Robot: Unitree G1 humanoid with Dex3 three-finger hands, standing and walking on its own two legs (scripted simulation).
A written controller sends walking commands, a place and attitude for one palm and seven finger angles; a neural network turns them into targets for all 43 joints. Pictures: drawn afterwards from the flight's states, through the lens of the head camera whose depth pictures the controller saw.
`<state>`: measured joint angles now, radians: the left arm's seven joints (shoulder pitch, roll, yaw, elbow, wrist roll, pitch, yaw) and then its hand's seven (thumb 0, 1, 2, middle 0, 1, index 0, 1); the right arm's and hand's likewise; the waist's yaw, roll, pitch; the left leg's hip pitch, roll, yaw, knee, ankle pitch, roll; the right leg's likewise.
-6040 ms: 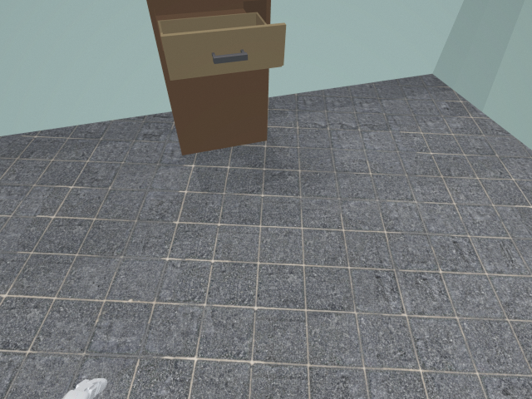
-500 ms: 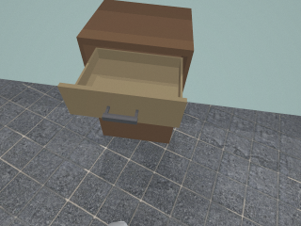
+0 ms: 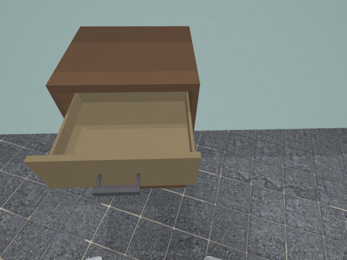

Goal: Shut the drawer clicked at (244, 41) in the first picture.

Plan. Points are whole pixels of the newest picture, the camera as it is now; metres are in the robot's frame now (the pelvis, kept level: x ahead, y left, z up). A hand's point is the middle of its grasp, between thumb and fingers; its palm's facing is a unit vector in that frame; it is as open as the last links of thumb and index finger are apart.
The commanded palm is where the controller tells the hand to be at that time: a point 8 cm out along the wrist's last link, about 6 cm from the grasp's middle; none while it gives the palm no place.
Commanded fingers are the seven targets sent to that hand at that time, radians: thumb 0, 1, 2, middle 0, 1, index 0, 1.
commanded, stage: come to a stop and stand still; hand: left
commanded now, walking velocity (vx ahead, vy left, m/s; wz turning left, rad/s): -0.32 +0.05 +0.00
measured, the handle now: (117, 183) +0.33 +0.17 -0.08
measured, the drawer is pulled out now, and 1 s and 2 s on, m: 0.27 0.27 0.27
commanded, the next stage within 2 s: look again from close up in 0.78 s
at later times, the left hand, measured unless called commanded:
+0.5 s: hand out of the picture +0.01 +0.24 -0.18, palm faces +0.05 -0.97 -0.24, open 7.3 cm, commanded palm none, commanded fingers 0.00 0.90 0.90 -0.20 -0.30 -0.20 -0.30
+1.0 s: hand out of the picture -0.03 +0.21 -0.18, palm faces +0.00 -0.99 -0.16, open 7.4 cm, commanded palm none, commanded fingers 0.00 0.90 0.90 -0.20 -0.30 -0.20 -0.30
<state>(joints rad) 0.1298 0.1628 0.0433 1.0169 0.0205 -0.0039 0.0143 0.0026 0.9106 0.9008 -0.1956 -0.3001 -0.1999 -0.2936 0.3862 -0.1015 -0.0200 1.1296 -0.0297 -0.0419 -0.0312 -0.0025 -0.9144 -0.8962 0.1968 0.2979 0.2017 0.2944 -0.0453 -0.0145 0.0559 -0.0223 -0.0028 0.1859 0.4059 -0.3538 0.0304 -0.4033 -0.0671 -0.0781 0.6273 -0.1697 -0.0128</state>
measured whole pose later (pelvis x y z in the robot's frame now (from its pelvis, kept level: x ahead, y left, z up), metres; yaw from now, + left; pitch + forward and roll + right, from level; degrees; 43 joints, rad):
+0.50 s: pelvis -0.04 +0.05 -0.01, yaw +0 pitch -4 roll +0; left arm 0.27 0.19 0.04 1.00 0.03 0.08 0.03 0.00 0.91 0.90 -0.20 -0.30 -0.20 -0.29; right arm 0.29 -0.20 -0.03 0.96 -0.04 0.03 -0.03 0.00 -0.91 -0.90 0.19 0.30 0.20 0.29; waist 0.00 0.01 -0.02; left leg -0.18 0.01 0.11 0.62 -0.38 0.04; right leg -0.41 -0.06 -0.03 0.73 -0.30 -0.01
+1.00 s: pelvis -0.03 +0.04 +0.00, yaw -2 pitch -2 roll +0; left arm 0.34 0.16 0.01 1.00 0.02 0.03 0.02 0.01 0.91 0.90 -0.20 -0.30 -0.20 -0.29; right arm 0.30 -0.17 -0.01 1.04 -0.02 0.00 -0.04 0.00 -0.91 -0.90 0.19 0.30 0.20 0.29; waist 0.00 -0.04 0.02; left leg -0.18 -0.01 0.06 0.51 -0.28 0.03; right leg -0.18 0.06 -0.05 0.52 -0.31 -0.08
